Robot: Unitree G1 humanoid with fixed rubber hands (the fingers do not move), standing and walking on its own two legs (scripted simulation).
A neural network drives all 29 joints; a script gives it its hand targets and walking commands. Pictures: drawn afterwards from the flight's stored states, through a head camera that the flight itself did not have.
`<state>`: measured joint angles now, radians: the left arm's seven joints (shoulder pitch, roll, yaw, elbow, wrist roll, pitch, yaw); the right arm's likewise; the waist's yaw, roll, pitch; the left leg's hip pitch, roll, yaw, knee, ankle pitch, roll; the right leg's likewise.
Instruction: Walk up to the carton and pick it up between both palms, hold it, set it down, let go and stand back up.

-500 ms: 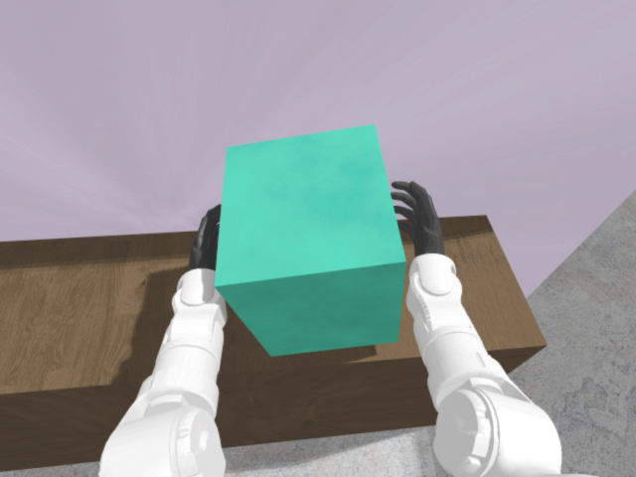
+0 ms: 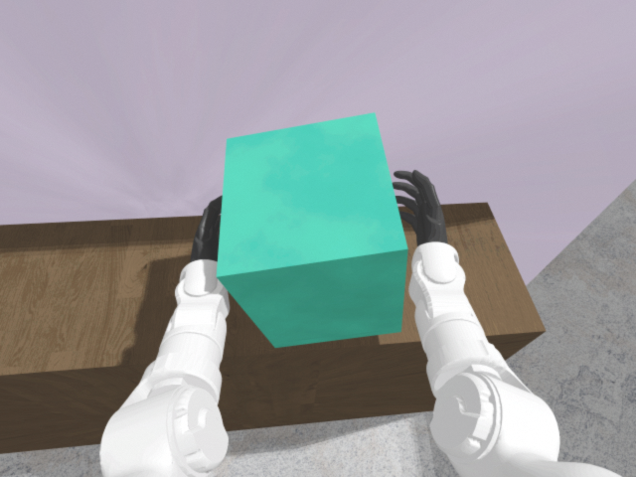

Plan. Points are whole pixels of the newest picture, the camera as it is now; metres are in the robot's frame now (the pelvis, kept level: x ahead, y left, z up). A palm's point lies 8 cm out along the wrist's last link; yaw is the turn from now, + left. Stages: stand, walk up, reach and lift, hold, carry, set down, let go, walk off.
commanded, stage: set down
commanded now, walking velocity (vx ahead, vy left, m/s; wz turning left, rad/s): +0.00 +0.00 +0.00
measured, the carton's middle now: (320, 242) +0.45 +0.02 +0.00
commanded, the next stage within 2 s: none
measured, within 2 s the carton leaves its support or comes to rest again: rests again in 1.88 s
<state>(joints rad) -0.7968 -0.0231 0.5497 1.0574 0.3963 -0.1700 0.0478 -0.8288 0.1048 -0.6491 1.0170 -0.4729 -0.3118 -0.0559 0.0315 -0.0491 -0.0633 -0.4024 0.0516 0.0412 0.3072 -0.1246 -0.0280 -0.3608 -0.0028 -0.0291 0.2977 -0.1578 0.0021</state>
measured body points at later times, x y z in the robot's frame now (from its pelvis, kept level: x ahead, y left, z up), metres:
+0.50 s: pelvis +0.01 +0.00 +0.00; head +0.09 +0.02 +0.44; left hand +0.42 +0.16 +0.02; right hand +0.44 -0.13 +0.05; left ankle +0.00 +0.14 -0.75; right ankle -0.02 -0.12 -0.75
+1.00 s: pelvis +0.01 +0.00 +0.00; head +0.10 +0.03 +0.44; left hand +0.43 +0.16 +0.02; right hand +0.44 -0.13 +0.05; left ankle +0.00 +0.14 -0.75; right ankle -0.02 -0.12 -0.75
